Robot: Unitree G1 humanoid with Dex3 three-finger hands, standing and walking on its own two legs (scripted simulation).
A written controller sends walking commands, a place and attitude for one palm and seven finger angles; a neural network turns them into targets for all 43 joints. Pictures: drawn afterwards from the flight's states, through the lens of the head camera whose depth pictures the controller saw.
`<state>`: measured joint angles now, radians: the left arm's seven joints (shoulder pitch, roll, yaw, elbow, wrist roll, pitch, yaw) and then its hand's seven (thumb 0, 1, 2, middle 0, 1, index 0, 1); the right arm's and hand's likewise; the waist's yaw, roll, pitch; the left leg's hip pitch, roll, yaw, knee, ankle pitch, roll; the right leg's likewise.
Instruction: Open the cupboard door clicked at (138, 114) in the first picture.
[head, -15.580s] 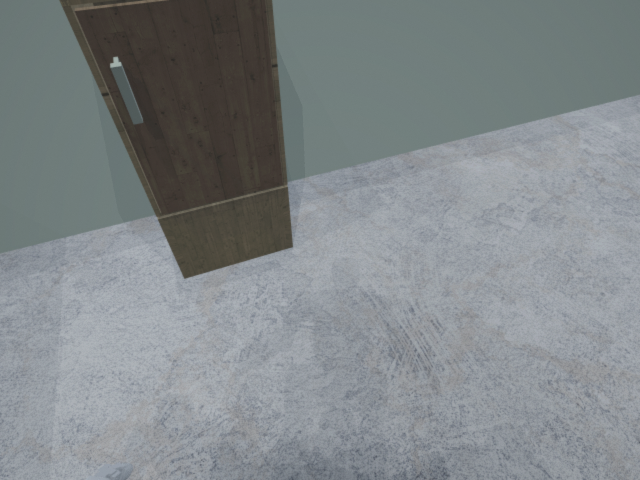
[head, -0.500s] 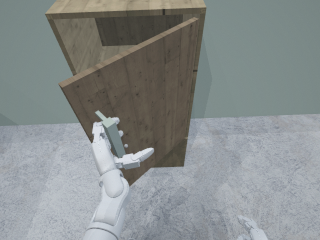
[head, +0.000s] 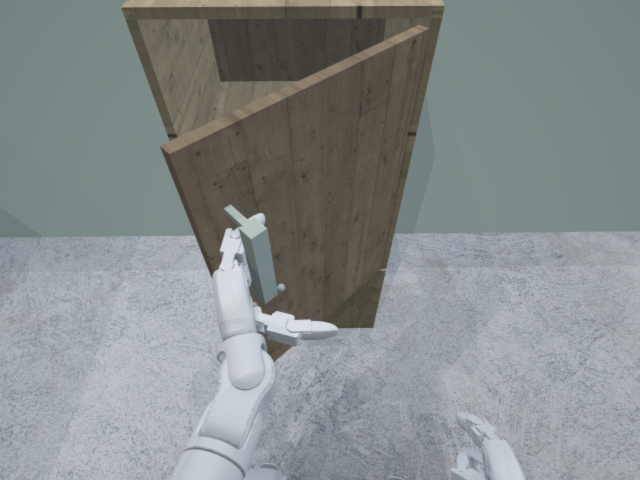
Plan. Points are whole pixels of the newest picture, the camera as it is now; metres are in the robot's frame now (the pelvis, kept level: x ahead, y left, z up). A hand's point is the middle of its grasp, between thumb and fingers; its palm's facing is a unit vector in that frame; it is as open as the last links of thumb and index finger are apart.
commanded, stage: slide the hand sideways off the handle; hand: left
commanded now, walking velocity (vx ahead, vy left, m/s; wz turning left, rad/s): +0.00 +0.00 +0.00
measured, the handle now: (250, 255) +0.38 +0.12 +0.08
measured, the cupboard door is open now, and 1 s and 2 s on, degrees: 43 44 44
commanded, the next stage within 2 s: draw the hand back to the body in 1.12 s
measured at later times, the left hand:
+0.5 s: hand (270, 320) +0.29 +0.08 +0.07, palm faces -0.03 -1.00 -0.01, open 16.2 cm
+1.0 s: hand (222, 354) +0.25 +0.13 +0.07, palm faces +0.05 -1.00 -0.04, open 16.2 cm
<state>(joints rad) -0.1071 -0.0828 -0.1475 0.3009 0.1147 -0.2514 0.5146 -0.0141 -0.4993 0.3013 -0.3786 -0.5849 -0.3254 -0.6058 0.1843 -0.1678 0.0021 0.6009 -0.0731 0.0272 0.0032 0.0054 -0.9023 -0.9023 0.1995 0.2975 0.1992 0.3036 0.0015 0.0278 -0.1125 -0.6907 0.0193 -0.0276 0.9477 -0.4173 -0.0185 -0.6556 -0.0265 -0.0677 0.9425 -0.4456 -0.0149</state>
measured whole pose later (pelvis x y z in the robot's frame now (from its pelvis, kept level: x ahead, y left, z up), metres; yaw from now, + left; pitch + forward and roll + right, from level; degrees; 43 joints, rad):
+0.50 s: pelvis +0.00 +0.01 +0.00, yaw -2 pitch +8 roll +0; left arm 0.10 0.06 -0.14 0.12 -0.04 -0.31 0.13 -0.02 -0.50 0.30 -0.21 -0.33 -0.19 -0.32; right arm 0.25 -0.20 0.02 0.51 -0.02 -0.01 0.01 0.01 -0.90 -0.90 0.20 0.30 0.20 0.30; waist -0.01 0.02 -0.08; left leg -0.64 0.03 0.01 0.93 -0.42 -0.01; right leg -0.62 -0.02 -0.03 0.92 -0.44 0.00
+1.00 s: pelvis +0.02 -0.02 +0.00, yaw +0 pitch +10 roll +0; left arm 0.41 0.13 0.01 -0.11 -0.15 -0.32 -0.06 -0.02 -0.50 0.30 -0.19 -0.31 -0.18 -0.32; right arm 0.25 -0.22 0.01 0.47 0.00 -0.06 -0.03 0.01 -0.90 -0.90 0.20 0.30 0.20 0.30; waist 0.01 0.04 -0.11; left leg -0.67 0.04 -0.03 0.96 -0.46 -0.04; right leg -0.64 -0.01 -0.07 0.96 -0.49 -0.03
